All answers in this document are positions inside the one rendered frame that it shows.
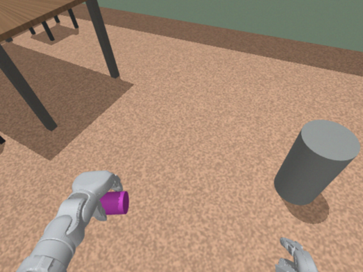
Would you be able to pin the table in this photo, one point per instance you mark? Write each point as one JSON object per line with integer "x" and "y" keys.
{"x": 17, "y": 16}

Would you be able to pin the left robot arm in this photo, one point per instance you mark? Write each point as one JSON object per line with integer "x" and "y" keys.
{"x": 55, "y": 249}

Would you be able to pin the left robot hand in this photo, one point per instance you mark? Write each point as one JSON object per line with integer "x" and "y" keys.
{"x": 98, "y": 183}

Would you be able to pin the right robot hand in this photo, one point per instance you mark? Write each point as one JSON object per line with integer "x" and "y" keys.
{"x": 303, "y": 261}

